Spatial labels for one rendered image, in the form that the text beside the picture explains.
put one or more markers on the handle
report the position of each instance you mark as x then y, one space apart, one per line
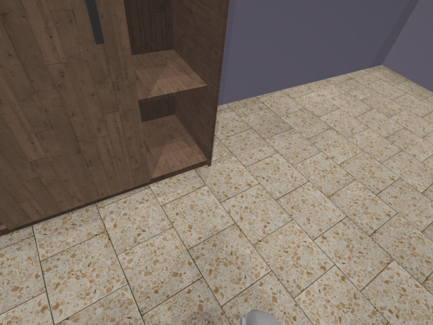
94 20

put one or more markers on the robot right thigh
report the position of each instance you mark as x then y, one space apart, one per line
258 318

